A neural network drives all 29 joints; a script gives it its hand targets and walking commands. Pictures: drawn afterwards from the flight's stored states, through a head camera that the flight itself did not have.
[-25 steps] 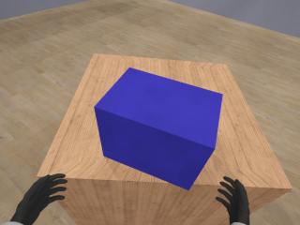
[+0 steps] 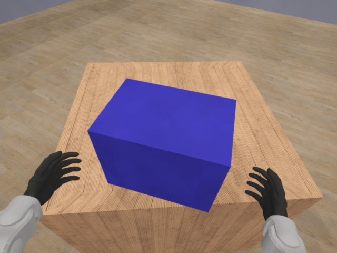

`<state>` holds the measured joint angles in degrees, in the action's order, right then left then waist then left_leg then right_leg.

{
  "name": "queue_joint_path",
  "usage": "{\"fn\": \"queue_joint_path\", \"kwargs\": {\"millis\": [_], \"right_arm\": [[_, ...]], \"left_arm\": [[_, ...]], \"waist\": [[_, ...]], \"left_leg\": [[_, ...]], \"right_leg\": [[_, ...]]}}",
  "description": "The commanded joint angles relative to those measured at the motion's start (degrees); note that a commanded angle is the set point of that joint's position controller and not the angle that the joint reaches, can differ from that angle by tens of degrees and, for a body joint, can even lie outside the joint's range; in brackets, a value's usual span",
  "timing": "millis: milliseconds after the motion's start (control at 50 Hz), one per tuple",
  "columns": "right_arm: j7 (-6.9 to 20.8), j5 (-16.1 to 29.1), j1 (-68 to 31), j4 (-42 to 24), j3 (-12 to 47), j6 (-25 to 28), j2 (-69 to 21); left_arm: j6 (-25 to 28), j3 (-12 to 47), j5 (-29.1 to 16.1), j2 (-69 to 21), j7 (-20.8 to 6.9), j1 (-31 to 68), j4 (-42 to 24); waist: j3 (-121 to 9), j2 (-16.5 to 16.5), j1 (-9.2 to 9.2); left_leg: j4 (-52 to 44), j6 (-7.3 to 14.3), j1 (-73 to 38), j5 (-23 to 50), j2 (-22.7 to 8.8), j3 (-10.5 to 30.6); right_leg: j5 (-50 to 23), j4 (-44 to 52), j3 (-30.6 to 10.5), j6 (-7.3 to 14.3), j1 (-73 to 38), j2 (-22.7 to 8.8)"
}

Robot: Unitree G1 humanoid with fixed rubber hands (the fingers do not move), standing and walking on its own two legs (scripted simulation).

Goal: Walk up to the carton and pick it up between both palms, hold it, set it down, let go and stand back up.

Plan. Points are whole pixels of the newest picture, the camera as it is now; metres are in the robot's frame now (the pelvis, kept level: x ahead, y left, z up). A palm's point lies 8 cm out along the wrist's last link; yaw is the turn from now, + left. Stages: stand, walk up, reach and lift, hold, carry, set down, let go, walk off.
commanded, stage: reach and lift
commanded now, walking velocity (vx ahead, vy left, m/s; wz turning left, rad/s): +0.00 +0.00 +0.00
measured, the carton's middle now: (167, 144) +0.41 +0.00 +0.02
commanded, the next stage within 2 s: none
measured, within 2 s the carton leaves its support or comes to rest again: neither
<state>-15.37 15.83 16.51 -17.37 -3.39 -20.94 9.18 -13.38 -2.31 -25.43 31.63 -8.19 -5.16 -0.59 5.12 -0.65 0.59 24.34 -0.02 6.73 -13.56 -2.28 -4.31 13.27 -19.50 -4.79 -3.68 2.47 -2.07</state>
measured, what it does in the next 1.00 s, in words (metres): stands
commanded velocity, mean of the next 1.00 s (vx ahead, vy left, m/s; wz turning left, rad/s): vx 0.00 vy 0.00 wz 0.00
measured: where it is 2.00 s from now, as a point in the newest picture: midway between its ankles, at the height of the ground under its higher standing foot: outside the picture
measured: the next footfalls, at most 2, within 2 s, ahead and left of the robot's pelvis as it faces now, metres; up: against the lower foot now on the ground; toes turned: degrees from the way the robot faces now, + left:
none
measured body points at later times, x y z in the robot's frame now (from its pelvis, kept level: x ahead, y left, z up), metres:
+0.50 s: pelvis +0.00 -0.01 +0.00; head +0.03 +0.00 +0.45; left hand +0.33 +0.25 +0.10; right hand +0.28 -0.23 +0.08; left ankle +0.00 +0.11 -0.74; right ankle -0.02 -0.17 -0.74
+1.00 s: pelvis -0.03 +0.00 +0.00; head +0.00 +0.02 +0.45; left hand +0.41 +0.22 +0.14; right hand +0.32 -0.25 +0.13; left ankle +0.00 +0.11 -0.74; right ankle -0.02 -0.17 -0.74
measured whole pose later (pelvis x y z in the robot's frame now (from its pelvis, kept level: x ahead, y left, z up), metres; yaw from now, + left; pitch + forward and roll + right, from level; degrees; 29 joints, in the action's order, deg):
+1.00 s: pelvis -0.03 +0.00 +0.00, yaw +1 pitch +2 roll -1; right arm -12.3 22.0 -26.7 14.1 -4.9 -26.7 15.8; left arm -23.8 1.5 -22.9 34.4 -8.3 40.8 35.4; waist 0.8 2.0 -8.0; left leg 23.0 0.3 15.6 -9.1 -1.8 -2.6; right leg 9.5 -18.8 -4.0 -3.9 11.1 -2.1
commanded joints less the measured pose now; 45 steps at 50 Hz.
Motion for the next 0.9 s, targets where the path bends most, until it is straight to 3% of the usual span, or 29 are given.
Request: {"fn": "queue_joint_path", "kwargs": {"millis": [0,20,80,100,140,240,280,300,340,360,400,420,440,460,480,520,540,560,600,660,680,700,720,740,760,800,820,840,880], "right_arm": [[-0.14,0.10,-11.85,-11.10,-2.19,2.80,7.36],[0.08,0.30,-11.72,-10.98,-2.73,2.55,7.63],[-0.26,1.11,-15.01,-9.88,-3.53,1.54,8.33],[-0.41,2.14,-14.88,-10.95,-3.06,1.84,7.55],[-0.60,3.57,-15.97,-12.88,-4.06,1.86,8.65],[-0.46,2.25,-19.49,-9.71,-4.38,1.41,9.62],[-1.33,3.97,-17.44,-11.05,-1.91,1.77,8.36],[-1.09,3.22,-21.62,-6.80,-2.19,0.63,8.24],[-1.34,2.76,-25.99,-6.30,-5.32,0.69,9.50],[-1.56,3.34,-24.96,-6.73,-2.59,0.81,8.24],[-1.52,4.12,-29.38,-6.86,-3.88,-0.07,10.23],[-1.99,3.68,-28.15,-8.09,-5.75,0.23,11.07],[-1.66,5.47,-30.04,-6.51,-4.13,0.69,10.37],[-1.40,3.76,-32.05,-3.24,-4.89,0.11,11.43],[-1.62,4.14,-33.88,-1.18,-5.30,-0.44,11.41],[-1.92,4.18,-37.81,-0.94,-4.63,-1.24,11.22],[-1.71,5.75,-36.71,-1.31,-4.89,-1.20,11.26],[-1.75,5.37,-39.58,-3.24,-4.81,-1.02,11.86],[-1.68,5.43,-40.66,-0.22,-4.35,-1.41,11.84],[-0.31,5.37,-49.90,2.63,-6.95,-2.68,14.25],[0.62,5.15,-50.68,5.10,-6.45,-3.09,15.09],[0.76,4.49,-53.12,6.14,-7.29,-3.10,15.31],[1.34,4.59,-51.92,8.55,-6.68,-3.36,14.73],[1.49,5.29,-53.20,8.25,-7.23,-3.47,15.19],[1.73,6.34,-55.29,11.36,-6.58,-3.98,16.09],[1.81,5.99,-57.58,13.71,-6.21,-3.26,15.49],[1.99,6.46,-58.90,14.28,-4.53,-3.39,15.33],[2.48,7.31,-60.88,14.06,-4.58,-2.94,16.47],[2.77,6.37,-68.72,16.00,-5.61,-2.58,17.65]], "left_arm": [[0.83,-9.12,0.81,12.62,-0.56,15.09,-8.57],[-0.17,-9.83,0.81,12.73,-0.79,15.17,-8.69],[-1.67,-9.91,2.56,12.09,-0.66,18.62,-10.56],[-2.11,-10.78,2.72,11.84,-0.74,19.32,-10.32],[-2.61,-11.02,1.89,13.57,-0.11,20.53,-14.16],[-4.13,-11.51,1.79,14.86,-0.13,25.40,-9.42],[-5.14,-12.62,2.83,15.37,-0.47,23.28,-13.37],[-5.29,-12.72,2.89,15.67,-0.57,29.07,-9.01],[-5.44,-11.06,2.07,15.05,-0.75,32.08,-5.24],[-5.98,-10.12,1.28,14.06,-1.33,31.53,-5.01],[-5.61,-10.27,1.09,16.02,-1.05,35.88,-7.18],[-6.15,-10.28,1.00,16.99,-1.36,34.47,-6.59],[-5.81,-10.04,0.62,17.13,-0.85,37.21,-9.19],[-6.80,-10.62,2.01,17.54,-1.08,39.02,-3.58],[-6.89,-8.29,1.67,15.81,-1.60,40.22,-2.36],[-7.67,-8.84,1.32,17.48,-2.20,44.04,0.39],[-7.69,-9.45,1.81,18.15,-1.78,43.95,-1.31],[-8.53,-9.25,1.82,17.93,-1.65,44.58,0.67],[-8.81,-9.61,2.34,17.26,-1.46,46.08,-0.08],[-9.23,-8.34,1.43,17.89,-1.05,55.08,4.42],[-9.31,-7.85,2.03,18.17,-0.68,55.44,5.73],[-9.50,-6.68,2.31,16.73,-0.73,58.51,7.95],[-9.18,-6.01,1.70,16.44,-0.42,57.72,9.26],[-9.35,-5.61,1.90,16.69,-0.16,60.15,7.20],[-10.00,-4.65,1.98,16.33,-0.14,61.46,9.96],[-9.69,-5.59,2.53,17.24,-0.62,64.08,13.80],[-9.97,-5.71,2.99,17.25,-1.04,62.98,15.65],[-9.16,-5.60,3.18,18.17,-0.47,67.92,15.67],[-7.83,-3.76,1.21,19.35,-0.55,73.61,22.97]], "waist": [[-10.68,-3.95,0.20],[-11.59,-1.92,0.13],[-12.46,-3.14,0.04],[-13.68,-3.00,0.95],[-17.53,-4.19,0.78],[-18.79,-1.93,0.11],[-21.23,-3.95,0.27],[-19.26,-3.41,0.02],[-19.81,-2.73,-2.59],[-21.38,-0.86,-2.65],[-22.99,-3.16,-1.90],[-25.29,-0.75,-3.57],[-25.81,-3.87,-2.72],[-23.99,-4.03,-2.74],[-21.83,-2.67,-4.50],[-24.81,-0.55,-4.88],[-25.77,-3.68,-3.93],[-26.74,-1.36,-5.08],[-26.11,-2.46,-3.94],[-26.10,-3.08,-5.71],[-25.09,-3.72,-4.38],[-25.33,-3.17,-6.46],[-26.30,-2.84,-7.14],[-28.81,-3.98,-7.32],[-26.33,-7.07,-7.80],[-27.83,-5.30,-8.08],[-27.92,-3.58,-7.19],[-28.91,-4.62,-7.44],[-28.79,-1.96,-7.50]], "left_leg": [[-3.85,-1.73,-6.19,18.42,1.05,2.48],[-4.08,-1.49,-7.36,19.26,0.87,1.94],[-4.45,-1.58,-9.45,20.30,0.62,1.58],[-4.33,-1.34,-9.28,18.67,0.96,1.17],[-3.72,-1.58,-8.81,21.89,1.36,1.18],[-3.37,-0.75,-8.87,21.82,1.77,0.63],[-2.75,-1.19,-10.64,26.40,2.50,0.20],[-2.92,-0.83,-8.39,22.33,2.30,0.81],[-3.74,-0.82,-9.01,20.48,1.96,1.37],[-3.23,-0.03,-8.63,22.28,1.95,0.51],[-3.71,-0.16,-8.35,20.36,1.60,1.16],[-2.64,-0.48,-10.94,24.42,1.78,1.04],[-2.71,-1.33,-10.40,26.29,1.81,0.46],[-3.26,-1.15,-9.60,23.46,1.56,1.23],[-3.80,-1.11,-9.37,22.40,1.44,1.40],[-3.82,0.41,-8.23,19.11,1.73,1.91],[-4.09,0.09,-7.99,18.99,1.89,1.34],[-3.48,0.29,-7.87,20.73,2.27,1.23],[-3.34,0.06,-8.31,21.64,1.81,1.44],[-4.54,-0.18,-7.30,16.60,1.20,1.96],[-4.88,-0.34,-7.37,15.56,1.11,1.90],[-5.02,0.04,-6.19,11.88,1.09,2.40],[-5.08,-0.24,-6.53,11.12,1.28,2.40],[-4.72,-0.33,-7.63,12.88,1.15,2.39],[-5.18,-1.27,-7.79,13.75,1.03,2.06],[-4.71,-0.58,-8.38,14.37,1.32,2.52],[-4.18,-0.32,-7.96,13.55,1.55,2.78],[-4.04,0.01,-7.22,14.62,1.92,2.32],[-4.17,0.29,-3.29,10.83,1.71,3.21]], "right_leg": [[-17.18,2.58,0.54,5.19,1.18,2.54],[-19.18,2.71,0.50,4.57,-0.22,2.69],[-19.13,3.08,0.81,4.57,-0.31,3.22],[-18.36,3.32,0.62,4.55,-0.33,2.81],[-22.43,2.28,0.00,4.26,-2.04,3.23],[-26.59,1.70,0.57,2.50,-2.69,2.27],[-32.98,1.73,0.15,2.33,-4.47,2.15],[-29.08,2.39,-0.25,2.12,-3.14,1.61],[-28.66,2.21,0.50,2.14,-1.78,2.01],[-31.67,2.11,0.16,1.59,-3.02,1.83],[-28.25,1.53,0.64,2.25,-2.65,1.84],[-33.67,1.00,1.53,2.03,-3.61,2.36],[-33.27,0.92,1.00,2.38,-3.78,2.57],[-30.38,1.17,1.07,3.00,-3.46,2.70],[-29.91,1.36,1.55,2.16,-2.18,2.52],[-28.83,1.80,1.59,2.09,-3.02,2.19],[-27.33,1.69,1.18,2.60,-3.21,2.40],[-31.87,1.08,1.10,2.27,-3.53,2.47],[-30.34,1.20,1.62,2.67,-2.65,2.88],[-21.65,2.07,2.29,4.12,-0.96,3.42],[-20.48,1.99,2.53,4.15,0.51,3.30],[-17.55,2.27,2.51,4.58,1.60,3.61],[-16.90,2.25,2.93,4.16,1.29,3.58],[-19.64,1.65,3.23,4.12,1.87,3.77],[-18.54,2.24,3.81,4.71,3.48,3.91],[-19.72,2.06,3.84,4.45,3.19,3.69],[-19.00,2.72,3.16,4.21,2.22,3.47],[-19.93,1.81,3.58,3.77,3.20,3.58],[-17.27,1.50,3.94,3.53,3.30,3.03]]}}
